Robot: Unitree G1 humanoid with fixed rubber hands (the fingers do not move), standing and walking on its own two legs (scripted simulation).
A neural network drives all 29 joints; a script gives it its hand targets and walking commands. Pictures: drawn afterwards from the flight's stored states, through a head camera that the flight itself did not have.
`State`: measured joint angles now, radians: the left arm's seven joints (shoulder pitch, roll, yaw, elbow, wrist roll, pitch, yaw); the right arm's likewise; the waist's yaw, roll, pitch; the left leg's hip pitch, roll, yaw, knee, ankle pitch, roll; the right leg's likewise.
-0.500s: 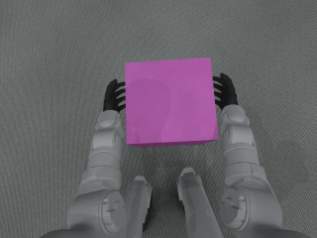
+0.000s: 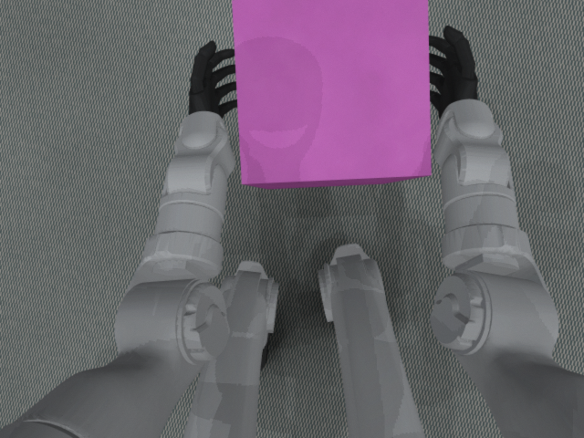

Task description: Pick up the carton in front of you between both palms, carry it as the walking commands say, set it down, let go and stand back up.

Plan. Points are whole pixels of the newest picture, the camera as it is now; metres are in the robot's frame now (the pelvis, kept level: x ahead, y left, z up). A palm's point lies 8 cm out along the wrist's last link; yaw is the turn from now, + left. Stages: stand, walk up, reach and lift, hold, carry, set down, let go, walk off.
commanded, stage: set down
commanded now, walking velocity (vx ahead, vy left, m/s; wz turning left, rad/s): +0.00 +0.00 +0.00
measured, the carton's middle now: (326, 114) +0.50 -0.09 -0.19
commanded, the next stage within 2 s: none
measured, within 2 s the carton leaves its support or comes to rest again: rests again in 0.94 s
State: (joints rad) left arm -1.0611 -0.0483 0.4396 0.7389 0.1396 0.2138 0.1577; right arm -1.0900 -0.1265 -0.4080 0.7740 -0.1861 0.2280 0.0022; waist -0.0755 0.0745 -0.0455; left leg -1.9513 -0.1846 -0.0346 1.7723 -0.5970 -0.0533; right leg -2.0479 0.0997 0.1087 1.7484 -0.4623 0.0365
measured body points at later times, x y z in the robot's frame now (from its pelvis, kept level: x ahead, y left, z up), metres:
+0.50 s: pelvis -0.01 -0.01 -0.09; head +0.34 -0.07 +0.17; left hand +0.54 +0.04 -0.25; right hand +0.51 -0.27 -0.25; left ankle +0.08 +0.12 -0.46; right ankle +0.11 -0.12 -0.46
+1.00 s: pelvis -0.01 +0.00 -0.11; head +0.35 -0.04 +0.14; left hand +0.54 +0.05 -0.29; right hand +0.50 -0.25 -0.29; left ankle +0.08 +0.12 -0.46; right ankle +0.11 -0.12 -0.46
